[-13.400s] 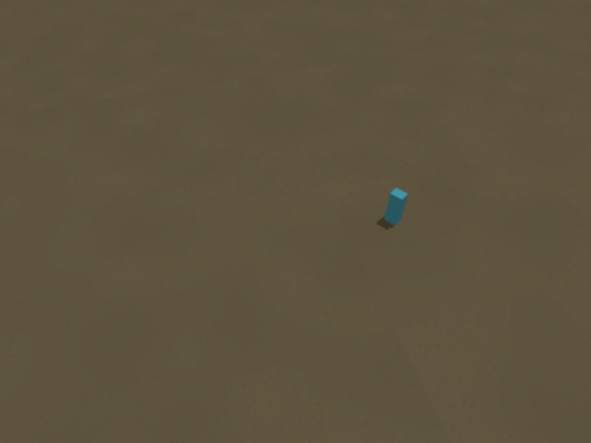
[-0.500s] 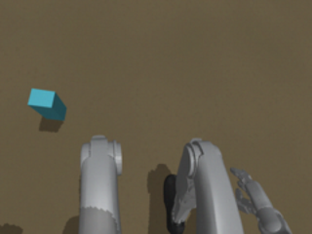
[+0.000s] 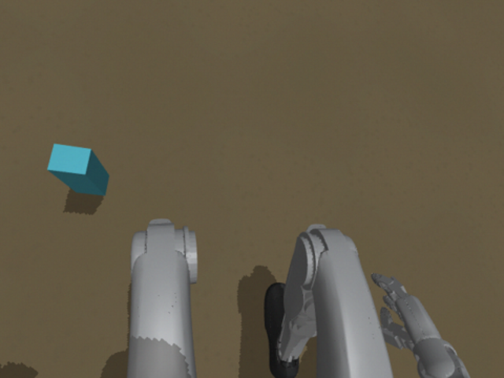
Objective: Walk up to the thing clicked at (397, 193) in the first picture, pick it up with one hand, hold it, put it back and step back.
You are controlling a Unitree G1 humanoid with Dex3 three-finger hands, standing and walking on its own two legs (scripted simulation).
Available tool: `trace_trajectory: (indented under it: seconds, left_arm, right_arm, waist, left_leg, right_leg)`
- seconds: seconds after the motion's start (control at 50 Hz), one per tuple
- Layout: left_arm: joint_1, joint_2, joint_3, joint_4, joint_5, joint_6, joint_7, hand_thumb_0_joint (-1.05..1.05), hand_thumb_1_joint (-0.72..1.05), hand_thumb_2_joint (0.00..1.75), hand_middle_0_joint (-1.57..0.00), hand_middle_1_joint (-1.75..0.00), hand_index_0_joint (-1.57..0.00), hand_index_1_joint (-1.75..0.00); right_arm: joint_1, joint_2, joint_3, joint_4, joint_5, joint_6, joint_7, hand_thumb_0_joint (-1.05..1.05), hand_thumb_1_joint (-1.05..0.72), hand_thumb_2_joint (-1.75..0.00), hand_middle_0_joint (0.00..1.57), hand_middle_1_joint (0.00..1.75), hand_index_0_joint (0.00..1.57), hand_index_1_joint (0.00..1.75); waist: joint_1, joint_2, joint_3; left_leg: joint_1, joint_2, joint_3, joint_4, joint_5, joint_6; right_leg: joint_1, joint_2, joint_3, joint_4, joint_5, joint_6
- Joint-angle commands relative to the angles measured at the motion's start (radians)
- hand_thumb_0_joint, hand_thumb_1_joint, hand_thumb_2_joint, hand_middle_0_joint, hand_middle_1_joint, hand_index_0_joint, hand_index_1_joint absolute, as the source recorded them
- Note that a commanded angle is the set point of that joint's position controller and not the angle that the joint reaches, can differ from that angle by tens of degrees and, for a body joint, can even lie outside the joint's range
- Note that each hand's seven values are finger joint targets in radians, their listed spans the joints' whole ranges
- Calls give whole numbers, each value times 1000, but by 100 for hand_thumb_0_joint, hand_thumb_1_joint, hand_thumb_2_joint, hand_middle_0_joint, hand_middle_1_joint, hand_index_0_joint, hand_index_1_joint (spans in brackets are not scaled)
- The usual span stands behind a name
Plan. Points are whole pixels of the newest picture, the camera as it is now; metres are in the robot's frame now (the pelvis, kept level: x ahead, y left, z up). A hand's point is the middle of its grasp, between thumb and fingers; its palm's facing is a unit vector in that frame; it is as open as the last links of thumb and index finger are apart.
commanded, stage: go down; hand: left
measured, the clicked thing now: (82, 173) +0.43 +0.35 -0.27
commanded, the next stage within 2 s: none
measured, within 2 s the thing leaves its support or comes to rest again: neither
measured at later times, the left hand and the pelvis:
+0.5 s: hand out of the picture +0.29 +0.54 +0.03, palm faces +0.51 -0.86 -0.02, open 17.6 cm; pelvis +0.00 +0.00 +0.00, yaw +0 degrees
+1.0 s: hand out of the picture +0.29 +0.54 +0.03, palm faces +0.51 -0.86 -0.02, open 17.6 cm; pelvis +0.00 +0.00 +0.00, yaw +0 degrees
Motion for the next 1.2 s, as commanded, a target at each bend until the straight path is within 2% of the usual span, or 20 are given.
trace_trajectory:
  seconds: [0.0, 0.12, 0.14, 0.2, 0.22, 0.28, 0.34, 0.36, 0.38, 0.48, 0.54, 0.56, 0.64, 0.72, 0.78, 0.92, 0.96, 1.04, 1.14, 1.18]
  left_arm:
    - [-81, 491, 69, -206, -43, -62, 10, 0, -61, 9, -6, -9, -6, -10]
    - [-92, 492, 54, -190, -44, -74, 2, 0, -61, 8, -6, -9, -6, -9]
    - [-81, 504, 78, -198, -46, -72, 5, 0, -61, 9, -6, -9, -6, -10]
    - [-107, 513, 64, -213, -40, -76, 1, 0, -61, 9, -6, -10, -6, -10]
    - [-95, 483, 48, -194, -40, -72, 1, 0, -61, 9, -6, -9, -6, -10]
    - [-102, 513, 60, -254, -39, -69, 2, 0, -61, 9, -6, -9, -6, -9]
    - [-96, 477, 41, -235, -44, -61, 1, 0, -61, 8, -6, -9, -6, -9]
    - [-73, 467, 45, -232, -46, -59, 1, 0, -61, 8, -6, -9, -6, -9]
    - [-83, 508, 68, -264, -45, -60, 6, 0, -61, 8, -6, -8, -6, -9]
    - [-74, 450, 42, -211, -51, -49, 11, 0, -61, 8, -6, -8, -6, -9]
    - [-93, 476, 50, -207, -46, -56, 11, 0, -61, 7, -6, -9, -7, -9]
    - [-73, 445, 32, -187, -46, -57, 8, 0, -61, 7, -6, -8, -6, -8]
    - [-119, 507, 54, -199, -42, -74, 9, 0, -61, 7, -6, -8, -7, -8]
    - [-119, 489, 40, -164, -34, -68, 4, 0, -61, 8, -6, -9, -7, -9]
    - [-132, 531, 53, -210, -31, -74, 8, 0, -61, 8, -6, -9, -7, -9]
    - [-113, 498, 43, -247, -40, -63, 10, 0, -61, 7, -6, -8, -6, -9]
    - [-91, 508, 60, -246, -42, -59, 10, 0, -61, 6, -6, -7, -6, -7]
    - [-69, 498, 78, -196, -51, -52, 10, 0, -61, 7, -6, -8, -6, -8]
    - [-90, 487, 53, -137, -46, -50, 0, 0, -61, 8, -6, -8, -6, -8]
    - [-113, 522, 59, -158, -38, -57, 1, 0, -61, 8, -6, -8, -6, -9]
  right_arm:
    - [110, -269, -98, -42, 11, -22, -23, 0, -91, -90, 20, 30, 20, 30]
    - [99, -269, -96, -36, 7, -23, -24, 0, -91, -90, 20, 30, 20, 30]
    - [115, -272, -98, -36, 7, -23, -23, 0, -91, -90, 20, 30, 20, 30]
    - [109, -272, -97, -32, 6, -22, -23, 0, -91, -90, 20, 30, 20, 30]
    - [107, -272, -100, -35, 6, -23, -23, 0, -91, -90, 20, 30, 20, 30]
    - [110, -272, -104, -34, 8, -21, -24, 0, -91, -90, 20, 30, 20, 30]
    - [119, -272, -104, -28, 11, -21, -24, 0, -91, -90, 20, 30, 20, 30]
    - [113, -273, -107, -28, 15, -21, -24, 0, -91, -90, 20, 30, 20, 30]
    - [119, -273, -103, -29, 13, -20, -25, 0, -91, -90, 20, 30, 20, 30]
    - [111, -268, -102, -33, 20, -19, -27, 0, -91, -90, 20, 30, 20, 30]
    - [112, -266, -96, -37, 17, -17, -30, 0, -91, -90, 20, 30, 20, 30]
    - [103, -265, -97, -37, 16, -18, -30, 0, -91, -90, 20, 30, 20, 30]
    - [104, -273, -91, -39, 10, -18, -30, 0, -91, -90, 20, 30, 20, 30]
    - [109, -274, -89, -43, 9, -20, -25, 0, -91, -90, 20, 30, 20, 30]
    - [110, -277, -92, -42, 6, -17, -26, 0, -91, -90, 20, 30, 20, 30]
    - [111, -274, -96, -38, 16, -16, -25, 0, -91, -90, 20, 30, 20, 30]
    - [122, -277, -93, -31, 10, -15, -27, 0, -91, -90, 20, 30, 20, 30]
    - [114, -267, -87, -37, 17, -13, -27, 0, -91, -90, 20, 30, 20, 30]
    - [109, -272, -85, -37, 10, -18, -28, 0, -91, -90, 20, 30, 20, 30]
    - [107, -277, -87, -39, 9, -19, -28, 0, -91, -90, 20, 30, 20, 30]
  waist:
    - [71, 368, -618]
    - [64, 373, -611]
    - [75, 369, -628]
    - [70, 382, -636]
    - [61, 379, -625]
    - [84, 410, -658]
    - [64, 409, -648]
    - [71, 413, -632]
    - [88, 429, -655]
    - [63, 393, -592]
    - [59, 388, -603]
    - [56, 385, -583]
    - [58, 385, -594]
    - [48, 372, -593]
    - [68, 391, -626]
    - [65, 419, -636]
    - [73, 438, -653]
    - [73, 396, -616]
    - [49, 345, -578]
    - [54, 363, -582]
  left_leg:
    - [525, 11, 59, -351, 118, 11]
    - [496, 11, 66, -339, 111, 13]
    - [521, 11, 62, -344, 133, 12]
    - [518, 11, 66, -339, 139, 11]
    - [520, 12, 65, -341, 130, 11]
    - [552, 13, 64, -354, 136, 8]
    - [556, 12, 58, -355, 148, 6]
    - [558, 12, 50, -368, 132, 4]
    - [573, 12, 51, -369, 160, 3]
    - [534, 11, 43, -378, 109, 7]
    - [540, 11, 40, -371, 123, 7]
    - [525, 11, 46, -365, 114, 7]
    - [520, 11, 49, -356, 101, 10]
    - [520, 13, 41, -362, 88, 9]
    - [521, 10, 60, -355, 91, 11]
    - [549, 8, 54, -366, 118, 6]
    - [584, 9, 53, -358, 178, 2]
    - [549, 9, 43, -363, 164, 6]
    - [479, 7, 64, -337, 112, 17]
    - [487, 9, 59, -344, 86, 16]
  right_leg:
    - [198, 41, -47, -184, 89, -68]
    - [208, 42, -45, -180, 84, -68]
    - [215, 42, -47, -180, 97, -68]
    - [218, 43, -45, -176, 100, -69]
    - [206, 43, -45, -180, 95, -69]
    - [207, 42, -43, -182, 99, -71]
    - [197, 41, -48, -179, 108, -71]
    - [170, 40, -51, -171, 97, -73]
    - [201, 38, -49, -173, 115, -73]
    - [165, 39, -53, -176, 86, -71]
    - [173, 37, -51, -178, 94, -71]
    - [165, 37, -50, -177, 89, -70]
    - [180, 39, -50, -178, 80, -69]
    - [177, 41, -56, -175, 71, -69]
    - [207, 41, -47, -184, 72, -68]
    - [181, 39, -49, -175, 91, -71]
    - [194, 37, -51, -171, 126, -71]
    - [191, 37, -53, -171, 114, -70]
    - [209, 43, -48, -190, 85, -66]
    - [197, 44, -51, -183, 68, -67]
